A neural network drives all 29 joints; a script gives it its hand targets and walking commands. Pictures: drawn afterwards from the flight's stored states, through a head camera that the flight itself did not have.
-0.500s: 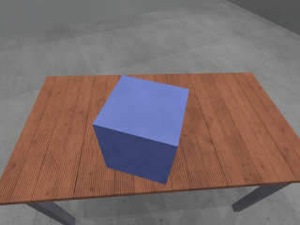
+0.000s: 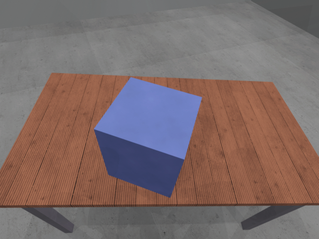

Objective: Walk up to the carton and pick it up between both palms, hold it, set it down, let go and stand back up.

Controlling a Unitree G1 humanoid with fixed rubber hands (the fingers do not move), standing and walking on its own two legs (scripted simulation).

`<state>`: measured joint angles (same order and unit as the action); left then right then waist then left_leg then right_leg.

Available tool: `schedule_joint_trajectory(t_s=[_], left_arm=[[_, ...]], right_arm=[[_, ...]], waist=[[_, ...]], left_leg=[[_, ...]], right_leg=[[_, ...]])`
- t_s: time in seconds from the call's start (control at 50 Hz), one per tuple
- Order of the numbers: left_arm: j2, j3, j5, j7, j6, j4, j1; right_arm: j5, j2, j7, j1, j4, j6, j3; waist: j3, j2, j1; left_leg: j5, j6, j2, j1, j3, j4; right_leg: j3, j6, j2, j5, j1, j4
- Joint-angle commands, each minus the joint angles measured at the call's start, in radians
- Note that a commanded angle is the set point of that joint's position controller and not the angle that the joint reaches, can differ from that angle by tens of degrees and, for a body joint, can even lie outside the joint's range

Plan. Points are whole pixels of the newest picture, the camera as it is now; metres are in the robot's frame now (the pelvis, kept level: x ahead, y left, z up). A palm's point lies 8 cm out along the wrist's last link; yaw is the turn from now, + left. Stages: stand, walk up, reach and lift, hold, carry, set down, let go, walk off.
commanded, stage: walk up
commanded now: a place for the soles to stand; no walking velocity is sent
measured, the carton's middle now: (151, 139) +0.39 +0.02 -0.01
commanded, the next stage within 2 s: reach and lift in 0.54 s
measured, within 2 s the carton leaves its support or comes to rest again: neither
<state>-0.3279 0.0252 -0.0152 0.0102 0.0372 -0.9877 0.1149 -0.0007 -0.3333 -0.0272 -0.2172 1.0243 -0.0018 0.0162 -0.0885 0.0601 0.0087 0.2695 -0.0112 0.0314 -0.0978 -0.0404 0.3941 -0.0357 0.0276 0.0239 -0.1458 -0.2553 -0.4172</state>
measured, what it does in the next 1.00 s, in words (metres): stands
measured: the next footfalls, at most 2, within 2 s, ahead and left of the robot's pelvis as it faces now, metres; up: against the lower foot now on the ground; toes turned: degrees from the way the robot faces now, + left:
none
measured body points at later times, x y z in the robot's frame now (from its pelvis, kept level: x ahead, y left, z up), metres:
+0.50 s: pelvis +0.01 -0.01 +0.01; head +0.02 -0.01 +0.46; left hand +0.09 +0.29 -0.12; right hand +0.09 -0.30 -0.13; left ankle -0.04 +0.12 -0.74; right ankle +0.05 -0.09 -0.74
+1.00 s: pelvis -0.02 -0.02 -0.03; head +0.01 +0.02 +0.42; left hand +0.16 +0.25 -0.13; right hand +0.12 -0.27 -0.12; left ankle -0.04 +0.12 -0.74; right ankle +0.05 -0.09 -0.74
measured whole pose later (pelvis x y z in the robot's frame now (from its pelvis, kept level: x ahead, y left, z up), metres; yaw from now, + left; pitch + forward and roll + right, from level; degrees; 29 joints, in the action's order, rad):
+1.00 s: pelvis -0.02 -0.02 -0.03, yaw +0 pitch -3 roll +0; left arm -0.27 0.14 0.12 0.02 0.49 -0.41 0.10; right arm 0.09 -0.22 -0.05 -0.14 0.74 -0.07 -0.03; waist -0.13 0.10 -0.03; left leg 0.43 0.03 -0.04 -0.26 0.02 0.74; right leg -0.06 0.07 0.04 -0.27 -0.40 -0.72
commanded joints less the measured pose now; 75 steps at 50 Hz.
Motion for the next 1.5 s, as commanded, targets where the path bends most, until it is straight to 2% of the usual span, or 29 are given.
schedule_joint_trajectory(t_s=[0.0, 0.04, 0.1, 0.18, 0.22, 0.3, 0.52, 0.54, 0.56, 0.58, 0.6, 0.62, 0.66, 0.7, 0.74, 0.76, 0.78, 0.8, 0.82, 0.86, 0.88, 0.94, 0.98, 1.0, 1.04, 1.1, 1.22, 1.32, 1.48], left_arm=[[-0.229, 0.047, 0.004, -0.017, -0.065, 0.008, -0.047], [-0.217, 0.039, -0.002, -0.021, -0.07, -0.005, -0.062], [-0.19, 0.03, -0.005, -0.024, -0.074, -0.031, -0.054], [-0.19, 0.03, -0.007, -0.028, -0.075, -0.052, -0.059], [-0.18, 0.029, -0.005, -0.027, -0.077, -0.063, -0.066], [-0.181, 0.029, -0.004, -0.029, -0.076, -0.069, -0.06], [-0.19, 0.034, -0.001, -0.033, -0.082, -0.075, -0.048], [-0.202, 0.059, -0.019, -0.02, 0.126, 0.251, -0.51], [-0.198, 0.063, 0.003, -0.036, 0.24, 0.334, -0.446], [-0.19, 0.067, -0.001, -0.042, 0.302, 0.41, -0.436], [-0.178, 0.064, -0.004, -0.045, 0.345, 0.435, -0.433], [-0.166, 0.059, 0.01, -0.048, 0.382, 0.445, -0.393], [-0.164, 0.081, 0.034, -0.044, 0.447, 0.547, -0.297], [-0.175, 0.127, 0.066, -0.03, 0.482, 0.629, -0.18], [-0.182, 0.191, 0.112, -0.008, 0.491, 0.676, -0.039], [-0.18, 0.21, 0.128, -0.002, 0.489, 0.693, 0.002], [-0.174, 0.218, 0.14, 0.001, 0.487, 0.693, 0.026], [-0.174, 0.223, 0.142, 0.003, 0.482, 0.704, 0.036], [-0.174, 0.228, 0.15, -0.001, 0.475, 0.703, 0.047], [-0.159, 0.22, 0.154, -0.006, 0.462, 0.687, 0.035], [-0.17, 0.225, 0.156, -0.007, 0.453, 0.701, 0.022], [-0.174, 0.204, 0.146, -0.002, 0.424, 0.701, -0.039], [-0.179, 0.179, 0.12, 0.002, 0.401, 0.712, -0.087], [-0.176, 0.169, 0.099, 0.002, 0.386, 0.723, -0.099], [-0.173, 0.141, 0.063, 0.003, 0.356, 0.745, -0.115], [-0.17, 0.118, 0.008, 0.007, 0.301, 0.762, -0.095], [-0.187, 0.12, -0.042, 0.025, 0.228, 0.747, -0.018], [-0.198, 0.132, -0.061, 0.038, 0.19, 0.725, 0.046], [-0.177, 0.123, -0.062, 0.046, 0.081, 0.722, 0.061]], right_arm=[[0.013, -0.228, -0.002, 0.076, -0.053, -0.056, 0.054], [0.016, -0.222, -0.004, 0.05, -0.037, -0.055, 0.046], [0.017, -0.222, -0.01, 0.048, -0.023, -0.056, 0.044], [0.019, -0.213, -0.011, 0.069, -0.013, -0.055, 0.041], [0.017, -0.213, -0.011, 0.072, -0.004, -0.056, 0.04], [0.018, -0.212, -0.011, 0.083, 0.007, -0.052, 0.04], [0.011, -0.209, -0.011, 0.071, 0.049, -0.05, 0.039], [-0.125, -0.061, 0.013, 0.505, -0.09, -0.121, 0.143], [-0.125, -0.095, 0.044, 0.423, -0.136, -0.095, 0.185], [-0.132, -0.107, 0.058, 0.433, -0.21, -0.073, 0.204], [-0.115, -0.107, 0.068, 0.409, -0.239, -0.055, 0.19], [-0.072, -0.117, 0.079, 0.379, -0.263, -0.046, 0.171], [-0.008, -0.14, 0.078, 0.292, -0.314, -0.03, 0.15], [0.051, -0.169, 0.056, 0.19, -0.339, -0.031, 0.116], [0.091, -0.14, 0.025, 0.078, -0.328, -0.039, 0.07], [0.104, -0.13, 0.01, 0.045, -0.317, -0.049, 0.043], [0.113, -0.116, -0.003, 0.04, -0.311, -0.06, 0.024], [0.117, -0.103, -0.015, 0.031, -0.304, -0.069, 0.01], [0.122, -0.094, -0.022, 0.032, -0.313, -0.08, 0.007], [0.114, -0.071, -0.031, 0.057, -0.327, -0.097, 0.008], [0.112, -0.056, -0.035, 0.061, -0.355, -0.105, -0.002], [0.06, -0.008, -0.045, 0.061, -0.42, -0.109, 0.016], [0.022, 0.02, -0.05, 0.064, -0.508, -0.099, 0.028], [0.0, 0.039, -0.049, 0.056, -0.551, -0.094, 0.045], [-0.021, 0.051, -0.045, 0.041, -0.633, -0.083, 0.062], [-0.033, 0.065, -0.044, -0.001, -0.726, -0.068, 0.08], [-0.034, 0.123, -0.067, -0.113, -0.835, -0.054, 0.072], [-0.012, 0.142, -0.081, -0.155, -0.879, -0.057, 0.049], [0.011, 0.151, -0.079, -0.174, -0.862, -0.122, 0.058]], waist=[[0.132, -0.133, 0.009], [0.114, -0.127, -0.004], [0.108, -0.089, 0.001], [0.109, -0.082, -0.004], [0.104, -0.046, -0.003], [0.102, -0.029, 0.0], [0.119, -0.027, -0.011], [0.048, 0.07, -0.034], [-0.004, 0.08, -0.055], [0.026, 0.094, -0.066], [0.027, 0.077, -0.052], [0.068, 0.031, -0.027], [0.227, -0.047, -0.028], [0.347, -0.06, -0.02], [0.439, -0.057, -0.001], [0.454, -0.055, 0.008], [0.45, -0.057, 0.0], [0.428, -0.051, -0.011], [0.4, -0.061, -0.004], [0.292, -0.09, -0.016], [0.237, -0.105, -0.003], [0.1, -0.103, -0.018], [0.036, -0.116, -0.03], [0.027, -0.12, -0.042], [0.01, -0.147, -0.046], [0.021, -0.16, -0.043], [0.039, -0.08, -0.026], [0.061, -0.054, -0.006], [0.055, -0.135, 0.014]], left_leg=[[-0.301, -0.004, -0.169, -0.019, -0.101, -0.122], [-0.274, -0.008, -0.178, -0.037, -0.109, -0.13], [-0.246, -0.006, -0.18, -0.015, -0.098, -0.136], [-0.244, -0.003, -0.182, -0.016, -0.091, -0.145], [-0.229, -0.001, -0.181, -0.018, -0.092, -0.154], [-0.18, -0.004, -0.175, -0.015, -0.092, -0.158], [-0.136, -0.004, -0.156, -0.012, -0.09, -0.166], [0.179, -0.003, -0.025, -0.333, 0.097, 0.042], [0.251, -0.029, -0.028, -0.432, 0.114, 0.083], [0.27, -0.033, -0.03, -0.447, 0.126, 0.113], [0.237, -0.025, -0.04, -0.435, 0.139, 0.155], [0.192, -0.006, -0.055, -0.425, 0.145, 0.187], [0.08, 0.017, -0.068, -0.42, 0.16, 0.226], [-0.028, 0.029, -0.067, -0.362, 0.155, 0.249], [-0.136, 0.033, -0.059, -0.379, 0.128, 0.261], [-0.168, 0.03, -0.061, -0.381, 0.114, 0.258], [-0.173, 0.028, -0.06, -0.404, 0.1, 0.263], [-0.145, 0.029, -0.059, -0.422, 0.096, 0.265], [-0.11, 0.023, -0.056, -0.413, 0.096, 0.251], [-0.042, 0.014, -0.055, -0.362, 0.1, 0.226], [-0.013, 0.012, -0.054, -0.361, 0.113, 0.218], [0.08, -0.007, -0.065, -0.414, 0.134, 0.183], [0.163, -0.032, -0.084, -0.501, 0.151, 0.142], [0.189, -0.039, -0.095, -0.542, 0.152, 0.121], [0.228, -0.056, -0.119, -0.619, 0.156, 0.069], [0.255, -0.083, -0.15, -0.724, 0.162, 0.007], [0.21, -0.089, -0.142, -0.688, 0.165, 0.014], [0.168, -0.088, -0.143, -0.627, 0.158, -0.004], [0.094, -0.083, -0.148, -0.559, 0.139, -0.088]], right_leg=[[0.178, 0.02, -0.16, 0.25, 0.198, 0.096], [0.168, 0.021, -0.168, 0.218, 0.202, 0.108], [0.166, 0.015, -0.162, 0.19, 0.188, 0.121], [0.165, 0.007, -0.167, 0.22, 0.197, 0.131], [0.158, 0.007, -0.163, 0.198, 0.195, 0.134], [0.169, 0.002, -0.168, 0.16, 0.181, 0.153], [0.175, -0.002, -0.173, 0.101, 0.184, 0.182], [0.031, -0.035, -0.042, -0.233, 0.125, -0.011], [0.056, -0.007, -0.064, -0.334, 0.153, -0.056], [0.072, -0.01, -0.073, -0.353, 0.144, -0.083], [0.085, -0.011, -0.088, -0.33, 0.099, -0.106], [0.079, -0.006, -0.088, -0.252, 0.088, -0.138], [0.077, -0.006, -0.088, -0.08, 0.193, -0.194], [0.086, -0.017, -0.094, 0.096, 0.299, -0.216], [0.108, -0.022, -0.102, 0.379, 0.432, -0.26], [0.109, -0.019, -0.099, 0.441, 0.459, -0.276], [0.122, -0.012, -0.1, 0.467, 0.469, -0.283], [0.134, -0.006, -0.105, 0.46, 0.456, -0.286], [0.133, -0.003, -0.102, 0.41, 0.432, -0.278], [0.12, -0.004, -0.087, 0.209, 0.334, -0.237], [0.128, -0.001, -0.086, 0.11, 0.299, -0.208], [0.158, 0.001, -0.075, -0.138, 0.267, -0.148], [0.175, -0.002, -0.057, -0.261, 0.314, -0.142], [0.178, -0.005, -0.049, -0.276, 0.339, -0.148], [0.158, -0.01, -0.021, -0.261, 0.407, -0.174], [0.13, -0.018, 0.006, -0.149, 0.527, -0.229], [0.142, -0.025, -0.001, -0.142, 0.527, -0.201], [0.137, -0.031, -0.004, -0.119, 0.538, -0.168], [0.077, -0.025, 0.021, 0.079, 0.58, -0.152]])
